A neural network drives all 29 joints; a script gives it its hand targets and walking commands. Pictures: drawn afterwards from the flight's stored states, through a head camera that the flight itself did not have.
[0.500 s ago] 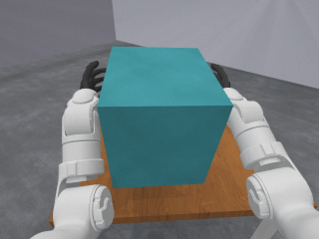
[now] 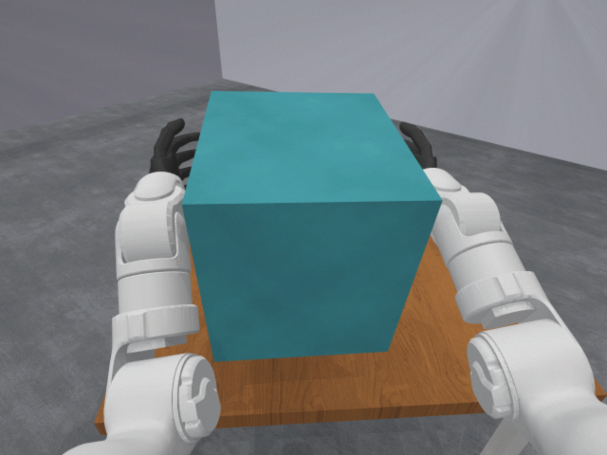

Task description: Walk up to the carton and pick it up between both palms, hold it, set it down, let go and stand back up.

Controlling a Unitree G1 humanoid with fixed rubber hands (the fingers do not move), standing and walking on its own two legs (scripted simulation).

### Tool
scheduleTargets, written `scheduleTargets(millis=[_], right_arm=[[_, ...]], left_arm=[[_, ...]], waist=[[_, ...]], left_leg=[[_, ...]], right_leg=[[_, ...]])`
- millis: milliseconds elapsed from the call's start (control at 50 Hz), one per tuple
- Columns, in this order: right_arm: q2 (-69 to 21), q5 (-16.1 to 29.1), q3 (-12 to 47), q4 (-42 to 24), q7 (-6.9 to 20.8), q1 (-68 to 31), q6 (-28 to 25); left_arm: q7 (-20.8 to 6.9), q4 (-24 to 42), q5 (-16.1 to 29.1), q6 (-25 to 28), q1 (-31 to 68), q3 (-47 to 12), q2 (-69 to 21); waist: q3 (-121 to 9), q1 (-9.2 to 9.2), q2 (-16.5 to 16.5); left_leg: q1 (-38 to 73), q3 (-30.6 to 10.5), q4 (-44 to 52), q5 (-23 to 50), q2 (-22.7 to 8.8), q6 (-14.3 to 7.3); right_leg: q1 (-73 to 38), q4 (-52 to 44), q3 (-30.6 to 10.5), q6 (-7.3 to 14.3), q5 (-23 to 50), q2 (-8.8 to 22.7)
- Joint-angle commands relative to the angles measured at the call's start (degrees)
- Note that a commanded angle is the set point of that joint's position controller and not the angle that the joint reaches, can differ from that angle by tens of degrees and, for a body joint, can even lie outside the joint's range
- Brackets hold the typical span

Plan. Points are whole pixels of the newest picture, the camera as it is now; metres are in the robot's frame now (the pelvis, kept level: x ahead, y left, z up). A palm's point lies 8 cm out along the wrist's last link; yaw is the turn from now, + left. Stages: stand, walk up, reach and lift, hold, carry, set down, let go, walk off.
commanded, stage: hold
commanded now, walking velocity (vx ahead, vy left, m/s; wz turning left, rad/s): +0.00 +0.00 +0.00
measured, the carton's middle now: (298, 219) +0.36 +0.00 +0.21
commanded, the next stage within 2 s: set down in 0.18 s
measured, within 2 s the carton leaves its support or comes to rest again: neither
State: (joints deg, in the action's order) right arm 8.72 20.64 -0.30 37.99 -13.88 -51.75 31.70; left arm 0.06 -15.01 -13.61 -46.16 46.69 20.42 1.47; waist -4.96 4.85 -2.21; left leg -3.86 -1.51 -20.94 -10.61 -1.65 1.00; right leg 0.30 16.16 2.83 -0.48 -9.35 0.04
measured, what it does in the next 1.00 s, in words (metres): stands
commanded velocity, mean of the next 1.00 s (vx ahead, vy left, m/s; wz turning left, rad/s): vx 0.00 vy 0.00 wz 0.00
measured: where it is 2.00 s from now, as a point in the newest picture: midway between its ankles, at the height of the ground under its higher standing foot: outside the picture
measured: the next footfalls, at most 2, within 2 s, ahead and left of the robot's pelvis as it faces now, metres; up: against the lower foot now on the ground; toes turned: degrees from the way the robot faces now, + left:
none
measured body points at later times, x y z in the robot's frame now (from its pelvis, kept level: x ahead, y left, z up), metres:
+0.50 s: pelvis +0.00 +0.00 +0.00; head -0.07 +0.03 +0.44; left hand +0.39 +0.15 +0.28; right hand +0.39 -0.16 +0.25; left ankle +0.02 +0.13 -0.75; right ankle +0.00 -0.12 -0.75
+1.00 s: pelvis +0.02 -0.02 +0.00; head -0.02 +0.01 +0.45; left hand +0.40 +0.15 +0.21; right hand +0.42 -0.16 +0.17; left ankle +0.02 +0.13 -0.75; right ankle +0.00 -0.12 -0.75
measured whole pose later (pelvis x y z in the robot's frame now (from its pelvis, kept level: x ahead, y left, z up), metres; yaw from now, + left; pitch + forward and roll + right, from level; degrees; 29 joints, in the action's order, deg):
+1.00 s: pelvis +0.02 -0.02 +0.00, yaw +2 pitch -6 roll -1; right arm 4.0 8.7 -5.0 44.7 -6.4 -42.5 6.2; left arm 1.0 -15.0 -16.6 -29.4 39.9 17.8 -1.9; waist 0.6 2.5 -4.0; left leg -3.1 -3.6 -20.3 -11.2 -2.6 2.8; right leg -0.5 16.9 4.9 1.2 -11.4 -1.0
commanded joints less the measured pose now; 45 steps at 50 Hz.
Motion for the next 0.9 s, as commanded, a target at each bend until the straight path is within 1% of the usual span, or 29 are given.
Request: scheduleTargets(millis=[0,60,100,120,140,160,180,200,220,240,260,300,320,360,380,400,420,440,460,500,520,580,620,680,700,740,780,860,880], right_arm=[[-40.1,7.3,17.5,-20.7,5.6,-46.9,-2.9],[-37.8,7.6,17.2,-21.4,5.2,-47.4,-3.1],[-39.1,7.1,17.4,-23.3,4.9,-48.4,-3.3],[-38.9,7.0,17.5,-22.4,4.8,-48.0,-3.2],[-40.3,7.1,18.3,-21.5,4.8,-47.2,-3.0],[-38.5,7.4,17.9,-21.3,4.9,-46.5,-2.8],[-37.7,7.5,18.3,-21.3,5.3,-46.8,-3.2],[-37.0,7.4,16.9,-19.7,5.9,-45.9,-3.3],[-36.7,6.5,16.2,-18.3,6.4,-46.1,-3.2],[-36.6,6.4,16.6,-19.0,7.0,-46.8,-3.9],[-36.5,5.9,16.7,-19.3,7.1,-46.6,-4.5],[-34.7,4.2,13.2,-15.5,7.9,-47.1,-6.0],[-34.6,3.2,12.6,-14.8,8.0,-45.8,-6.9],[-33.8,3.1,13.8,-15.8,8.8,-46.1,-10.1],[-33.5,2.8,13.7,-16.4,9.0,-47.6,-12.1],[-33.4,0.5,12.9,-15.3,9.1,-46.0,-13.4],[-32.3,0.4,12.3,-14.7,9.4,-46.6,-14.8],[-32.0,-1.2,11.3,-12.7,9.6,-44.6,-15.9],[-32.0,-3.0,11.4,-13.4,9.9,-42.9,-17.4],[-31.9,-5.8,10.7,-12.6,10.9,-42.3,-19.8],[-31.6,-6.8,9.8,-12.9,11.4,-43.3,-20.9],[-30.4,-8.5,7.2,-12.4,12.3,-44.4,-24.9],[-31.4,-9.7,7.6,-14.3,12.4,-45.0,-27.2],[-31.4,-9.4,9.1,-15.4,12.5,-45.0,-29.2],[-30.6,-10.2,8.8,-14.8,12.8,-46.4,-29.6],[-30.4,-12.0,6.0,-9.9,13.0,-43.1,-29.6],[-31.1,-12.6,6.4,-10.0,13.2,-40.7,-30.3],[-30.9,-12.4,6.5,-11.8,12.8,-40.9,-30.8],[-30.9,-12.2,8.3,-12.5,12.8,-39.3,-31.2]], left_arm=[[-8.3,6.0,9.3,2.8,38.7,-29.0,-35.1],[-7.9,5.3,9.8,2.7,38.1,-28.8,-35.1],[-7.8,4.2,9.9,2.7,37.6,-29.1,-34.9],[-7.8,4.7,10.2,2.7,37.9,-29.1,-34.0],[-7.9,5.3,9.8,2.8,37.7,-29.5,-35.0],[-8.1,4.4,9.4,2.5,37.0,-29.0,-34.8],[-8.3,9.4,12.7,2.5,40.9,-30.3,-35.2],[-8.2,10.4,12.8,2.2,40.2,-31.3,-35.0],[-8.1,11.2,13.4,2.5,43.1,-30.9,-34.7],[-7.8,9.1,12.2,2.8,42.1,-29.5,-34.9],[-7.8,9.5,11.7,3.2,42.2,-28.8,-34.5],[-7.8,6.1,10.5,3.6,41.4,-27.1,-34.7],[-8.1,4.8,9.4,4.2,40.3,-25.5,-33.3],[-8.6,5.7,7.6,5.8,37.5,-24.9,-33.4],[-8.8,3.2,7.3,6.8,38.0,-24.5,-33.4],[-9.2,1.4,6.3,7.9,36.2,-23.0,-32.8],[-9.3,-0.6,5.0,8.6,33.8,-21.5,-32.1],[-9.9,-3.8,2.8,8.9,30.7,-19.5,-31.0],[-10.4,-2.3,2.1,9.5,29.6,-18.9,-30.7],[-11.4,-5.4,0.3,10.4,27.2,-17.7,-30.5],[-11.5,-7.3,-0.4,10.8,25.9,-16.9,-30.8],[-10.5,-5.0,0.7,12.7,28.0,-19.1,-31.4],[-9.5,-0.5,1.2,14.2,29.6,-22.2,-33.2],[-7.6,1.1,3.8,15.9,31.2,-26.2,-36.0],[-6.9,1.2,4.1,16.2,30.0,-26.5,-36.5],[-6.5,0.1,3.0,16.5,31.2,-26.8,-36.5],[-6.3,1.9,3.3,17.1,30.0,-28.8,-36.6],[-6.7,-1.4,2.8,17.1,25.1,-27.6,-35.4],[-6.6,0.4,3.5,17.3,23.0,-28.2,-35.9]], waist=[[-20.2,0.67,5.1],[-20.4,1.26,4.5],[-19.8,0.71,3.6],[-19.4,1.19,3.7],[-18.0,0.54,4.3],[-17.4,1.18,4.4],[-20.3,2.48,5.6],[-19.7,3.07,6.6],[-21.4,3.05,5.6],[-20.1,2.03,5.4],[-21.5,2.33,4.6],[-17.9,2.29,5.8],[-18.0,1.93,4.7],[-20.0,0.44,4.8],[-19.6,0.97,5.0],[-19.5,0.65,3.3],[-17.9,-0.52,3.5],[-14.2,-0.10,3.2],[-14.6,-1.35,1.7],[-12.4,-1.56,-0.7],[-10.9,-2.34,-0.3],[-12.6,-1.62,0.7],[-15.9,-1.16,2.5],[-19.4,-0.62,3.3],[-20.6,-1.22,4.4],[-16.5,0.51,6.0],[-18.3,-0.26,5.7],[-17.9,-0.66,3.6],[-20.4,-1.48,4.0]], left_leg=[[4.8,1.9,1.5,14.0,4.3,1.4],[5.3,1.2,1.1,15.7,4.2,1.7],[5.1,1.0,1.5,14.2,4.6,1.2],[5.0,1.5,1.2,13.9,4.7,1.1],[3.7,0.8,2.0,13.7,4.5,1.4],[3.6,0.9,2.2,13.4,4.3,1.6],[5.1,0.7,1.6,13.6,4.4,1.0],[5.9,0.5,1.2,14.5,4.1,1.9],[6.9,0.5,1.3,14.6,4.0,2.2],[5.9,0.7,1.3,13.8,3.9,1.8],[6.5,1.0,1.5,14.0,4.0,1.4],[5.9,0.9,2.0,12.0,3.6,1.8],[6.5,1.4,1.5,12.4,3.6,1.8],[7.6,1.4,0.7,16.8,3.7,1.2],[8.4,1.9,0.0,17.4,3.8,1.6],[7.4,2.0,0.6,17.4,4.2,1.3],[7.5,2.2,0.8,17.2,3.9,1.1],[6.8,2.4,1.6,15.4,4.0,0.7],[7.1,2.9,1.9,15.4,3.8,0.0],[6.9,3.4,2.8,12.2,3.8,-0.5],[6.0,3.6,3.3,11.5,4.1,-0.6],[8.1,3.3,2.8,13.6,3.8,0.5],[10.4,3.5,1.7,16.0,3.5,0.6],[12.7,3.3,-0.1,20.2,3.4,1.9],[13.0,3.0,-0.6,20.8,3.1,2.0],[12.7,3.2,1.1,14.9,3.2,2.5],[12.2,3.2,0.9,15.4,3.2,2.3],[10.8,3.4,0.7,16.9,3.6,2.0],[11.9,3.2,0.1,20.0,3.4,1.7]], right_leg=[[-3.1,-1.4,-0.5,-2.1,10.6,-4.4],[-3.1,-1.7,-0.4,-2.1,12.0,-4.8],[-2.9,-2.0,-0.8,-2.2,10.4,-4.7],[-2.4,-1.5,-1.1,-2.3,11.2,-4.3],[-3.6,-1.5,-1.2,-2.2,11.0,-4.6],[-4.2,-1.6,-0.6,-2.3,10.7,-4.5],[-1.2,-1.8,0.4,-1.3,10.7,-4.4],[0.3,-1.6,1.1,-0.6,9.1,-4.7],[1.8,-1.9,1.3,-0.5,8.8,-4.8],[2.2,-1.8,0.7,-0.4,7.9,-4.5],[1.3,-2.0,0.8,-0.7,8.7,-4.2],[2.1,-2.0,1.7,-0.4,6.0,-4.0],[1.9,-1.8,1.3,0.2,5.9,-4.3],[-0.1,-1.1,1.6,-0.1,9.3,-4.3],[-1.2,-1.1,2.1,-1.0,10.2,-4.6],[-1.7,-1.1,1.7,-0.9,10.3,-4.5],[-2.2,-0.9,2.0,-0.9,9.7,-4.4],[-2.5,-1.8,2.2,-1.2,8.0,-4.1],[-3.0,-1.7,1.8,-0.8,7.3,-4.3],[-2.5,-2.8,2.7,-1.5,5.5,-3.9],[-2.4,-2.9,3.0,-1.8,4.8,-4.0],[-0.6,-2.7,3.7,-1.7,5.9,-4.3],[-0.6,-2.2,4.2,-1.3,7.5,-4.1],[-0.2,-1.6,5.0,-0.7,10.1,-4.3],[0.3,-1.5,5.3,-0.6,9.3,-4.4],[2.3,-2.3,5.1,-0.5,4.8,-3.0],[1.3,-1.7,4.5,-0.5,6.4,-2.6],[-1.4,-0.8,4.6,-1.2,11.3,-2.7],[-2.7,-0.3,4.3,-1.1,13.1,-2.9]])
